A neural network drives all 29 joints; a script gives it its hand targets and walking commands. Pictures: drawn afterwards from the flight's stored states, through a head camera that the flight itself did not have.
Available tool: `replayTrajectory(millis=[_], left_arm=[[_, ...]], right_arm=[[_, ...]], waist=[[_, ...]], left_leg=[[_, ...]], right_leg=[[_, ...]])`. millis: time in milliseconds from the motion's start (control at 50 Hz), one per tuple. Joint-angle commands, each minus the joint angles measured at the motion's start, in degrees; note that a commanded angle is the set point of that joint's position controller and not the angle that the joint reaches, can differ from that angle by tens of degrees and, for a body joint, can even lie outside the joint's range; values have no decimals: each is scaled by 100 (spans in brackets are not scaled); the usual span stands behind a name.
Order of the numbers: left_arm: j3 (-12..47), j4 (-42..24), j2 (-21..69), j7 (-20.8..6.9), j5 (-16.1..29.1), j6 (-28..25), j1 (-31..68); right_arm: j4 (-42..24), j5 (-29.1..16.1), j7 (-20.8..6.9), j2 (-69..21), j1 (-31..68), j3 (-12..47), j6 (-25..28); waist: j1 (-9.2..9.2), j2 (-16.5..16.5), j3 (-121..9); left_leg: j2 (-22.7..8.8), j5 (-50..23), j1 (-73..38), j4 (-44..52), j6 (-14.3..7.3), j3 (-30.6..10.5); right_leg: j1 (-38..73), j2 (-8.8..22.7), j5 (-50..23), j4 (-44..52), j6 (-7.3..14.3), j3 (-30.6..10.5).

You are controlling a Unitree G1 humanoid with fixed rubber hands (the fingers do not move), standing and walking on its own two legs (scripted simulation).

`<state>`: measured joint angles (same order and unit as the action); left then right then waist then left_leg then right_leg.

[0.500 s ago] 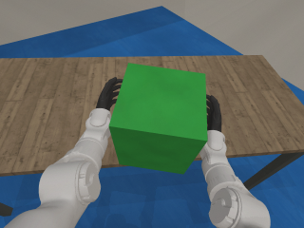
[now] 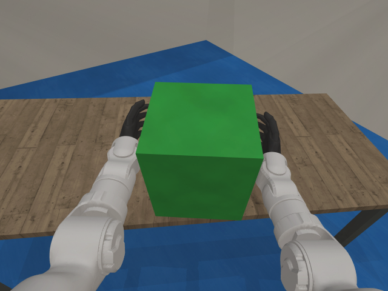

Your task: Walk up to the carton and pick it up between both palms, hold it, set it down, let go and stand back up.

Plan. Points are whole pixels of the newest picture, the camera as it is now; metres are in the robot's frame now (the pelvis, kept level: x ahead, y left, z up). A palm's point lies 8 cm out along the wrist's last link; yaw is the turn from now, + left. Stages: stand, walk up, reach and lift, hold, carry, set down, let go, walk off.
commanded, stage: reach and lift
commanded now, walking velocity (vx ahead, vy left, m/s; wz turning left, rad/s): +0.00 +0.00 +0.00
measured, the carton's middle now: (200, 154) +0.41 -0.04 +0.08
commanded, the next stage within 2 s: hold in 1.74 s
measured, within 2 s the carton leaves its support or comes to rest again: neither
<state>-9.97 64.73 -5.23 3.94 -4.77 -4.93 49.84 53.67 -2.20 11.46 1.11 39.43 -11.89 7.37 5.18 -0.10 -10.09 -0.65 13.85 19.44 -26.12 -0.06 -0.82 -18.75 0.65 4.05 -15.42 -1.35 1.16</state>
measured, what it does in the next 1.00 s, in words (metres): stands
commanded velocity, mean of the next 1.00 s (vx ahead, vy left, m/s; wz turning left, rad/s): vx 0.00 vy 0.00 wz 0.00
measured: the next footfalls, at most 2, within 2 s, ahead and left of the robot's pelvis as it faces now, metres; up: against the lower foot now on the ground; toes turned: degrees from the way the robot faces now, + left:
none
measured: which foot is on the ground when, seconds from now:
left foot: down 0.00-1.00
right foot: down 0.00-1.00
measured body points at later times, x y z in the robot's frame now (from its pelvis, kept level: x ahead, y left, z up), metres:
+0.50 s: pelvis -0.02 -0.01 +0.00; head -0.06 +0.00 +0.45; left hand +0.42 +0.10 +0.19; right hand +0.38 -0.20 +0.17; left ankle -0.02 +0.10 -0.74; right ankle +0.03 -0.15 -0.74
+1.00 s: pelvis -0.01 -0.01 +0.00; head -0.06 +0.01 +0.45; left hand +0.39 +0.12 +0.19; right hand +0.38 -0.18 +0.20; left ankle -0.02 +0.10 -0.74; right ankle +0.03 -0.15 -0.74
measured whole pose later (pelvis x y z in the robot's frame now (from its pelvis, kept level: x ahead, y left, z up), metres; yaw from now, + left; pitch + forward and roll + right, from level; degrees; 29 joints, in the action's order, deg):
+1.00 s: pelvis -0.01 -0.01 +0.00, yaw +0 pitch -1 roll -1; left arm -16.8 27.6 0.4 4.5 -11.6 32.7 42.6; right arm 44.5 -12.9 10.9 7.0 47.1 -1.8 -18.7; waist 5.2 -0.1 -6.8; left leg -0.7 13.2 9.2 -23.7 -0.1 -0.8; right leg -10.0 0.6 4.8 -16.0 -1.4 1.2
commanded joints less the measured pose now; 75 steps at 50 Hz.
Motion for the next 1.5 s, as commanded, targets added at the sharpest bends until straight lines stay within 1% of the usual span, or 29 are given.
replayTrajectory(millis=[0,40,60,80,120,220,240,300,360,400,460,520,540,560,600,620,640,780,860,920,980,1080,1200,1220,1260,1340,1400,1440,1480], left_arm=[[1885,-2235,4686,-724,113,286,4071],[2151,-2512,4838,-664,331,614,4141],[2197,-2729,4902,-655,338,678,4433],[1831,-2331,4678,-648,223,885,4252],[1721,-2531,4737,-675,107,1201,4107],[720,-1858,4262,-865,-403,1884,3561],[532,-1834,4154,-899,-540,1923,3752],[628,-2206,4219,-837,-472,1995,4092],[891,-2715,4320,-711,-296,1964,4301],[956,-2624,4320,-737,-299,2099,3906],[758,-2485,4238,-785,-498,2473,3405],[986,-3043,4294,-743,-360,2693,3194],[914,-3152,4235,-760,-436,2801,3175],[1118,-3410,4306,-782,-298,2825,3360],[1601,-4494,4498,-676,-77,2870,3492],[1644,-4224,4552,-672,-15,2962,3328],[1882,-4731,4620,-646,64,2961,3392],[1828,-4573,4506,-731,-74,3457,3377],[1729,-4621,4481,-732,-111,3546,3426],[2013,-4825,4589,-724,65,3548,3672],[1978,-4970,4555,-651,47,3550,3619],[2246,-5182,4637,-672,190,3663,3501],[1904,-4749,4354,-749,-35,3835,3273],[1825,-4787,4301,-767,-44,3844,3402],[1867,-5001,4296,-754,-23,3835,3562],[2152,-5204,4587,-711,187,3891,3545],[2201,-5451,4487,-660,260,3819,3946],[2019,-4997,4398,-697,151,3916,3549],[2012,-5090,4314,-713,180,3903,3767]], right_arm=[[-2047,-261,-1023,-3591,5199,2578,-170],[-2000,-355,-1022,-3595,5162,2511,-469],[-2191,-391,-1005,-3656,5598,2550,-438],[-1833,-418,-1024,-3532,5439,2425,-657],[-2172,-525,-1058,-3562,5695,2500,-788],[-2040,-449,-1088,-3246,5847,1916,-1116],[-1549,-300,-1095,-3276,5613,1770,-1209],[-1631,-421,-1154,-3358,5902,1799,-1224],[-1981,-591,-1132,-3604,5964,2061,-1204],[-1816,-635,-1102,-3456,5624,2000,-1301],[-2069,-850,-1027,-3416,5766,2198,-1439],[-2520,-1203,-953,-3404,5844,2670,-1523],[-2581,-1325,-961,-3318,5927,2755,-1598],[-2717,-1347,-896,-3499,5912,2850,-1617],[-3436,-1604,-836,-3523,6005,3136,-1629],[-3442,-1666,-779,-3495,6053,3203,-1694],[-3595,-1736,-767,-3555,5868,3291,-1748],[-2748,-1441,-874,-3272,5396,2563,-2235],[-2754,-1464,-924,-3335,5491,2496,-2278],[-2747,-1488,-932,-3356,5557,2426,-2289],[-3053,-1609,-897,-3543,5647,2752,-2323],[-3577,-1812,-773,-3527,5838,3017,-2349],[-3131,-1760,-759,-3313,5647,2800,-2554],[-3225,-1763,-777,-3410,5849,2844,-2535],[-3081,-1800,-782,-3419,5710,2860,-2587],[-3790,-2064,-737,-3540,6184,3101,-2587],[-3676,-2042,-735,-3536,6107,3069,-2620],[-3541,-2037,-684,-3480,5995,3091,-2720],[-3490,-1975,-670,-3451,6043,3003,-2732]], waist=[[-313,692,-2748],[-137,573,-2652],[-182,625,-2822],[-227,429,-2183],[-476,448,-2119],[-514,-21,-1268],[-529,-72,-1096],[-538,129,-1630],[-461,52,-2231],[-293,60,-1817],[-441,-81,-1506],[-426,-126,-1817],[-549,-82,-1806],[-398,-154,-1877],[-419,105,-2678],[-243,-1,-2552],[-221,40,-2725],[-38,185,-1383],[-109,249,-1564],[10,331,-1718],[-100,186,-1931],[-5,111,-2156],[-31,130,-1476],[-179,64,-1672],[-136,123,-1632],[-116,133,-2199],[-100,211,-2305],[-76,-51,-1881],[-151,7,-1899]], left_leg=[[113,-3087,-1841,203,512,-12],[121,-2605,-1769,301,492,-60],[97,-2588,-1810,280,483,-74],[158,-1881,-1466,440,406,-35],[149,-1598,-1337,594,322,3],[276,-484,-876,967,102,164],[280,-121,-856,1086,82,155],[283,-302,-1046,1084,69,133],[323,-1043,-1398,816,133,111],[319,-1062,-1437,796,167,82],[369,-1018,-1379,827,84,131],[315,-1786,-1726,664,156,14],[375,-1817,-1786,643,128,70],[387,-1858,-1821,560,163,23],[371,-2578,-2169,358,225,-38],[346,-2677,-2171,275,266,-102],[332,-2920,-2266,178,322,-134],[172,-1032,-1620,770,315,-198],[211,-1076,-1562,805,300,-139],[199,-976,-1587,789,321,-207],[218,-1432,-1720,707,287,-166],[286,-1916,-1854,490,295,-164],[287,-1406,-1499,660,272,-116],[306,-1280,-1443,710,222,-74],[324,-1386,-1532,691,223,-78],[315,-1865,-1775,549,263,-128],[299,-1757,-1827,525,254,-133],[296,-1707,-1657,547,225,-148],[320,-1483,-1566,578,200,-105]], right_leg=[[1716,-437,-997,-128,209,268],[1655,-415,-783,-69,216,300],[1609,-435,-740,-129,223,267],[1575,-384,-295,-28,193,244],[1795,-352,-159,-77,184,207],[2041,-323,384,-12,121,140],[2043,-316,701,42,110,176],[2076,-356,504,-58,75,212],[2040,-407,-126,-112,55,252],[1975,-416,-86,-33,35,290],[2306,-420,-64,24,2,185],[2512,-457,-652,-13,1,192],[2531,-443,-648,-9,-16,171],[2499,-477,-652,-18,-20,206],[2657,-534,-1335,-155,-26,200],[2569,-564,-1378,-128,-2,205],[2617,-587,-1576,-154,-19,212],[2012,-501,246,64,68,253],[2194,-486,69,27,39,238],[2059,-465,104,14,72,216],[2280,-493,-304,-38,41,193],[2374,-533,-710,-57,3,196],[2336,-490,-279,41,53,166],[2412,-476,-223,47,41,136],[2346,-505,-325,-4,23,187],[2492,-573,-708,-66,51,146],[2333,-563,-637,-84,41,172],[2370,-562,-614,-37,20,150],[2378,-520,-429,-31,29,116]])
